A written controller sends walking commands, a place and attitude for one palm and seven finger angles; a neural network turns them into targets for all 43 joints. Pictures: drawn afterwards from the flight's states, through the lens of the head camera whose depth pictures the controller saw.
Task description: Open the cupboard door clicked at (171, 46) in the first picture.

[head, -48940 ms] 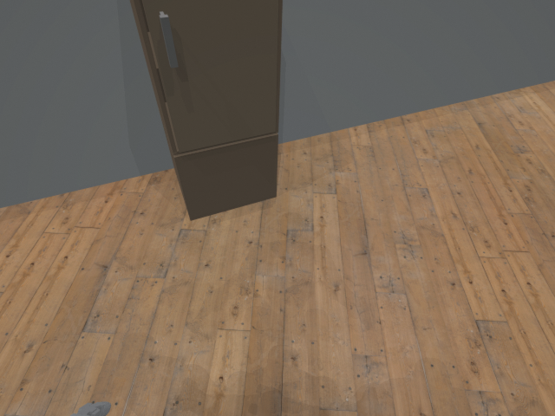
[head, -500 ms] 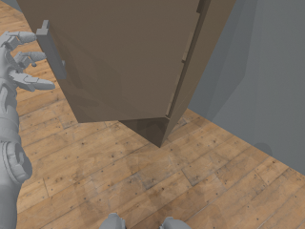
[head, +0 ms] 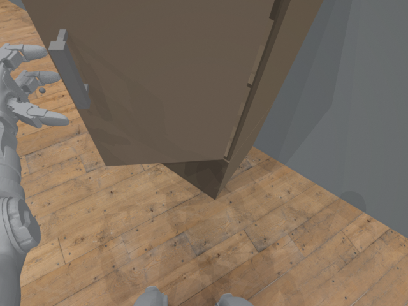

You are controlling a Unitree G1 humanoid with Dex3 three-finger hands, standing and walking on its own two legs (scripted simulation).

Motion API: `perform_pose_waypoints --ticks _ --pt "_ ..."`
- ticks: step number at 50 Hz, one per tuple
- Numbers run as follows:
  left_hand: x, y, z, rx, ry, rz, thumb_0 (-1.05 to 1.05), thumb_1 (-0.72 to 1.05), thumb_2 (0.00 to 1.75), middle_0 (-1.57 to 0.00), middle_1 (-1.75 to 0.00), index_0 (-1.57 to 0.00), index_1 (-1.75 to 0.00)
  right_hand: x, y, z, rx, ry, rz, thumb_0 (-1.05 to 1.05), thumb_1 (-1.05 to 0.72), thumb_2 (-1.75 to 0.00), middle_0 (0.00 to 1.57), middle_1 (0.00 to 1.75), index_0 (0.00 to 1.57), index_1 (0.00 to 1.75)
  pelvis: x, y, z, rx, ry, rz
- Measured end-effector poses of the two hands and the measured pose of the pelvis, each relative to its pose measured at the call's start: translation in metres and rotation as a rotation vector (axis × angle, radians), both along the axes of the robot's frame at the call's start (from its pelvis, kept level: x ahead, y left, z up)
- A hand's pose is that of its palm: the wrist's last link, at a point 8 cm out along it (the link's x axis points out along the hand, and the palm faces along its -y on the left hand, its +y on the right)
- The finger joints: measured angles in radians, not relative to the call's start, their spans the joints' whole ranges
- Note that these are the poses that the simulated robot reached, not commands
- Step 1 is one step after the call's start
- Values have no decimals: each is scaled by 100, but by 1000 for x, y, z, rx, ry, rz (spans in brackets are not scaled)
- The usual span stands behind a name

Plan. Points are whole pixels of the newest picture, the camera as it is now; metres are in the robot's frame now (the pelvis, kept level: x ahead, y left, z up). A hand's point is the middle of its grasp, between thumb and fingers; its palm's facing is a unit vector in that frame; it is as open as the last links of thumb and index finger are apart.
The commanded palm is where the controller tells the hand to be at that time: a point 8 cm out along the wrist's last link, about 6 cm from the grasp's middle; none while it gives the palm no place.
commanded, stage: slide the fingers in behind the handle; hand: left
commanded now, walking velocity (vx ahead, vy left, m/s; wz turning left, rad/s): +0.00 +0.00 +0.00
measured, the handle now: (74, 71) +0.53 +0.22 +0.12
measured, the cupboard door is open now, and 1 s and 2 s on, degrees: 41 41 41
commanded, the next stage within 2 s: close the thumb around the handle in 1.58 s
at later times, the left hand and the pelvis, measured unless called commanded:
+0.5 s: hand (62, 92) +0.48 +0.23 +0.12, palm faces +0.07 -1.00 +0.02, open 14.0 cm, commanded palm +0.46 +0.28 +0.11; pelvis +0.00 +0.00 +0.00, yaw +0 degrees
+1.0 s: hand (80, 91) +0.48 +0.20 +0.12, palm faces +0.08 -1.00 +0.00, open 14.0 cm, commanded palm +0.46 +0.25 +0.11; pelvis +0.00 -0.01 +0.00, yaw +0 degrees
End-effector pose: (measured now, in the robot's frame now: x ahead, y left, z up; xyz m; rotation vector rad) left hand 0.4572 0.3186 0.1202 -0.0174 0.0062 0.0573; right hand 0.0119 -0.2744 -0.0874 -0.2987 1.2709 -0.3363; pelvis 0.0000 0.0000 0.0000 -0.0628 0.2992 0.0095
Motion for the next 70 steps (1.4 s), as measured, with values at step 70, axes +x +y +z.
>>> perform_pose_waypoints --ticks 70 --pt "-1 -72 -1 20 -2 41 -1 -50 30 -28 -120 -27 -120 4 1 -15 91 -24 27 0 -91 -89 20 30 20 30 -2 -11 1 21 -35 14"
